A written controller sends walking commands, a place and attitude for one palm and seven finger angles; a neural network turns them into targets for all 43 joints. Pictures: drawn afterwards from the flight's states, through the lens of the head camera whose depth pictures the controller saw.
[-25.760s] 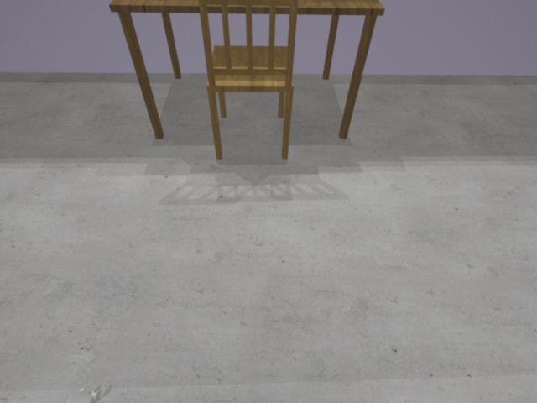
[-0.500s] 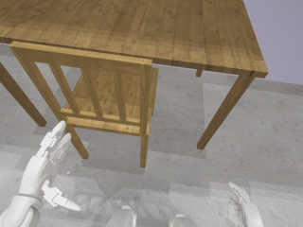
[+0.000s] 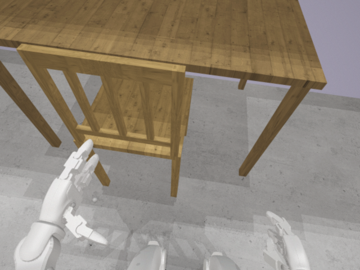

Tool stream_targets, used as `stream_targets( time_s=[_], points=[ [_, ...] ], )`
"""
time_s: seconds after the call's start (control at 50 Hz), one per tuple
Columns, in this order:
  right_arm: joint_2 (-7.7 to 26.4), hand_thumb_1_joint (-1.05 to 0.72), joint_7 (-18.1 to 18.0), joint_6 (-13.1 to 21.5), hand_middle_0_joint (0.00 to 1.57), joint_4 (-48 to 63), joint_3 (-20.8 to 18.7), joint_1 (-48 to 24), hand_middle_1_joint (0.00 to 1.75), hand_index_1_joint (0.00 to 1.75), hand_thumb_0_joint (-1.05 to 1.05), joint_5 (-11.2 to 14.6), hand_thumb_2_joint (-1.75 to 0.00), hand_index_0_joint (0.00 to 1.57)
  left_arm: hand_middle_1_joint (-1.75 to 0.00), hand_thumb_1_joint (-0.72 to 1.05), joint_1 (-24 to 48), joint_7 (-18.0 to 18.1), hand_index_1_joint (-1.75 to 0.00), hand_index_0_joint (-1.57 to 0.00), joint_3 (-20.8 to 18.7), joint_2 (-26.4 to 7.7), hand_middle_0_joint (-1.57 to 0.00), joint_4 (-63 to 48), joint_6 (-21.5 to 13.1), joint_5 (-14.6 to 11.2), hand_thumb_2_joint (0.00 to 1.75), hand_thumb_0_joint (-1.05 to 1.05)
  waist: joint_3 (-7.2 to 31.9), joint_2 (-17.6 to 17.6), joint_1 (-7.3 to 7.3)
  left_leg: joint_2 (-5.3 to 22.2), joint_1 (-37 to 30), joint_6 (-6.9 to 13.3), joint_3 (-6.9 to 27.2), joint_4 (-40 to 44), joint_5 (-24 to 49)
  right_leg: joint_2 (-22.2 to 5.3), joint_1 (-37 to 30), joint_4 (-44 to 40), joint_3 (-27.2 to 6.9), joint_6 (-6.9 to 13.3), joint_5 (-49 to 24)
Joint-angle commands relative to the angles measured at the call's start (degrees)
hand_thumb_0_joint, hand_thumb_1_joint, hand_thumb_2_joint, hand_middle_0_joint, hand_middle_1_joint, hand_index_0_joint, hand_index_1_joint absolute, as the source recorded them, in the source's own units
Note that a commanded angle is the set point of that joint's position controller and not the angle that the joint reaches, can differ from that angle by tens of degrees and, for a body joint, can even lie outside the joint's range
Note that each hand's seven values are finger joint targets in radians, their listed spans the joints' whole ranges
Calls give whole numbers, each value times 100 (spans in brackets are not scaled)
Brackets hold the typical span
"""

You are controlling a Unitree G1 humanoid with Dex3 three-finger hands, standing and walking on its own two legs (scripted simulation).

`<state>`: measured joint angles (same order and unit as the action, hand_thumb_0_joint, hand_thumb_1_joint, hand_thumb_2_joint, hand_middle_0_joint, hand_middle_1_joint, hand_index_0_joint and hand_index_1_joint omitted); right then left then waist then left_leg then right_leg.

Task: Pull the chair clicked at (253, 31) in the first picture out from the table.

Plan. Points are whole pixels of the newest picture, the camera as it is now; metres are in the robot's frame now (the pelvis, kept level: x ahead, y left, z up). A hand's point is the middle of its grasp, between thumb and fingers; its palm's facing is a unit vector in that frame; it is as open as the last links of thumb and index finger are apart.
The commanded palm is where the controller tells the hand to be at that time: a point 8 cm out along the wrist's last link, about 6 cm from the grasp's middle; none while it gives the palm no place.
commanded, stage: aim the fingers beside a spindle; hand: left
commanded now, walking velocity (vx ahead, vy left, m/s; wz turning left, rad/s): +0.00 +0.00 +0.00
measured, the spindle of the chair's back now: (115, 108) +0.53 +0.22 -0.02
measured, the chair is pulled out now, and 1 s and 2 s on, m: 0.00 0.00 0.00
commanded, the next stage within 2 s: none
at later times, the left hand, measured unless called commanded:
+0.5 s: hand (125, 177) +0.30 +0.14 +0.02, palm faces -0.14 -0.99 -0.04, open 16.9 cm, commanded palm +0.29 +0.20 +0.03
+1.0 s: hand (137, 167) +0.34 +0.12 +0.00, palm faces -0.13 -0.99 -0.02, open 16.9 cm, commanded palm +0.33 +0.18 +0.01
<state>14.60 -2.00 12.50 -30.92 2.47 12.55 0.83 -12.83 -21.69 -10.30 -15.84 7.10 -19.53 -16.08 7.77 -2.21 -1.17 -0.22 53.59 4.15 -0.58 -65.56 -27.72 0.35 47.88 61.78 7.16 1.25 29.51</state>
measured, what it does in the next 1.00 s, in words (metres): stands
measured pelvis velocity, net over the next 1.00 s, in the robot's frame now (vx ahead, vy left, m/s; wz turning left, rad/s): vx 0.00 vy -0.04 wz -0.02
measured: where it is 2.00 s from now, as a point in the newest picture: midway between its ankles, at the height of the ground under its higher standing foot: outside the picture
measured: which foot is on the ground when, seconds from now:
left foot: down 0.00-1.00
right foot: down 0.00-1.00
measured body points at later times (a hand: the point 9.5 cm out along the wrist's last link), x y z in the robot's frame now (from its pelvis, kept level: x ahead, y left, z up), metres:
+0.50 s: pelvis +0.01 -0.02 -0.01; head +0.10 -0.02 +0.43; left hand +0.31 +0.19 +0.03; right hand +0.16 -0.27 -0.10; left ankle +0.04 +0.07 -0.65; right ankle +0.01 -0.11 -0.65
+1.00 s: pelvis +0.00 -0.04 -0.02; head +0.11 -0.04 +0.41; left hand +0.34 +0.18 +0.00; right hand +0.15 -0.29 -0.13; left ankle +0.04 +0.07 -0.65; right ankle +0.01 -0.11 -0.65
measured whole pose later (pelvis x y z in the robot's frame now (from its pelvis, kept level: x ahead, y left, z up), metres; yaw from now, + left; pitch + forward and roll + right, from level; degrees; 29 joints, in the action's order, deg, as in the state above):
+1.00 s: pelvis +0.00 -0.04 -0.02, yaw -1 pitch +21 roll -1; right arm 15.2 -0.8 7.5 -33.2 0.9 12.3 0.2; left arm 8.2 -17.1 -10.6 -14.4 25.6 -22.5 -12.9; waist 8.7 -1.7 -2.8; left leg 1.4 62.3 1.4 -1.1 -71.0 -29.7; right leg 1.5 58.4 70.0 6.6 4.3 32.7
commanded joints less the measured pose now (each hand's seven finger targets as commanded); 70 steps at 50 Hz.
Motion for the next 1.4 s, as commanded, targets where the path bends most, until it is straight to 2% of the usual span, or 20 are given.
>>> stream_targets(
  time_s=[0.0,0.12,0.16,0.22,0.32,0.4,0.44,0.52,0.56,0.64,0.68,0.8,0.96,1.04,1.12,1.2,1.26,1.3,1.32,1.38],
  points=[
    [877,-90,-79,303,20,757,-396,-89,30,30,0,32,-90,20,-8,-50,1057,192,-8,-6,-342,-829,-6,-1287,-445,-14,30,0,1428,-366,-103,195,-1740,-359,846,1215,821,59,72,-718,-292,76,-575],
    [819,-90,16,128,20,803,-407,-70,30,30,0,-2,-90,20,-8,-50,762,522,-8,-6,-428,-810,-6,-959,-367,148,30,0,1590,-315,29,202,-1731,-405,747,1151,1507,53,-40,-628,-273,86,-932],
    [799,-90,41,73,20,825,-406,-59,30,30,0,-2,-90,20,-8,-50,894,529,-8,-6,-221,-611,-6,-867,-336,164,30,0,1580,-204,-41,181,-1588,-366,656,1066,1455,33,-69,-634,-298,67,-992],
    [837,-90,22,-4,20,779,-404,-36,30,30,0,4,-90,20,-8,-50,1199,495,-8,-6,-298,-673,-6,-449,-323,150,30,0,1362,188,-129,142,-1134,-291,557,945,1096,60,-80,-684,-369,57,-879],
    [831,-90,5,59,20,736,-422,-11,30,30,0,2,-90,20,-8,-50,1721,407,-8,-6,-127,-637,-6,-868,-582,104,30,0,1920,-332,-130,147,-1491,-283,524,773,1546,28,-118,-564,-452,79,-1205],
    [819,-90,20,62,20,610,-450,81,30,30,0,-22,-90,20,-8,-50,1822,508,-8,-6,-124,-662,-6,-819,-686,143,30,0,2118,-122,-165,158,-1589,-268,509,661,1855,20,-168,-516,-479,52,-1515],
    [828,-90,35,4,20,572,-443,90,30,30,0,-23,-90,20,-8,-50,1791,539,-8,-6,-220,-694,-6,-415,-624,176,30,0,1893,99,-181,134,-1236,-254,460,600,1738,26,-163,-476,-495,39,-1559],
    [827,-90,60,-123,20,557,-435,35,30,30,0,-2,-90,20,-8,-50,2061,593,-8,-6,-320,-738,-6,109,-508,255,30,0,1646,102,-155,82,-777,-235,341,530,1271,11,-143,-498,-599,47,-1300],
    [826,-90,64,-164,20,594,-442,34,30,30,0,-8,-90,20,-8,-50,2233,594,-8,-6,-429,-808,-6,116,-513,227,30,0,1822,168,-136,69,-704,-220,292,466,1262,0,-292,-494,-670,30,-1375],
    [785,-90,75,-168,20,630,-446,56,30,30,0,-22,-90,20,-8,-50,2416,549,-8,-6,-476,-913,-6,-293,-708,181,30,0,2427,-127,-55,59,-953,-212,245,375,1795,-14,-703,-391,-774,33,-2045],
    [762,-90,82,-165,20,584,-443,60,30,30,0,-18,-90,20,-8,-50,2529,521,-8,-6,-333,-801,-6,-301,-774,169,30,0,2383,-120,-143,75,-1009,-203,249,344,1846,-7,-627,-392,-772,15,-2128],
    [821,-90,77,-233,20,412,-437,105,30,30,0,4,-90,20,-8,-50,2736,411,-8,-6,-263,-648,-6,800,-634,172,30,0,1736,369,-298,67,-207,-199,206,143,1188,-45,-346,-508,-948,-36,-1548],
    [791,-90,97,-238,20,456,-457,122,30,30,0,-33,-90,20,-8,-50,3502,529,-8,-6,-391,-885,-6,293,-882,219,30,0,2586,-185,-144,61,-627,-206,216,94,1605,-38,-494,-247,-933,17,-1940],
    [801,-90,97,-281,20,317,-449,178,30,30,0,-48,-90,20,-8,-50,3913,694,-8,-6,-232,-705,-6,812,-890,335,30,0,2288,128,-342,82,-392,-194,265,25,1348,4,-63,-193,-848,-2,-1610],
    [851,-90,115,-361,20,279,-455,238,30,30,0,-38,-90,20,-8,-50,4031,706,-8,-6,-273,-704,-6,1559,-755,410,30,0,2082,228,-334,62,-7,-196,237,-54,975,-11,127,-213,-903,16,-1165],
    [854,-90,151,-424,20,362,-478,266,30,30,0,-46,-90,20,-8,-50,4285,704,-8,-6,-173,-645,-6,1332,-792,435,30,0,2571,-95,-242,61,-395,-226,265,-4,1203,-9,134,-97,-827,47,-1360],
    [843,-90,211,-457,20,491,-508,292,30,30,0,-68,-90,20,-8,-50,3989,818,-8,-6,-206,-669,-6,648,-900,407,30,0,3174,-337,-98,80,-1116,-267,362,125,1878,10,-4,11,-696,74,-1844],
    [823,-90,236,-499,20,509,-519,290,30,30,0,-65,-90,20,-8,-50,3854,925,-8,-6,-185,-656,-6,462,-914,412,30,0,3125,-239,-109,90,-1194,-271,364,181,1958,23,-56,-39,-676,59,-1912],
    [837,-90,240,-526,20,495,-515,314,30,30,0,-72,-90,20,-8,-50,3684,978,-8,-6,-239,-679,-6,673,-863,431,30,0,2975,21,-163,91,-1018,-243,379,164,1899,45,-34,-31,-658,45,-1884],
    [817,-90,227,-633,20,402,-479,297,30,30,0,-55,-90,20,-8,-50,3687,1073,-8,-6,-355,-709,-6,1238,-805,513,30,0,2194,472,-258,68,-229,-214,286,139,1184,42,37,-150,-739,5,-1397]
  ],
)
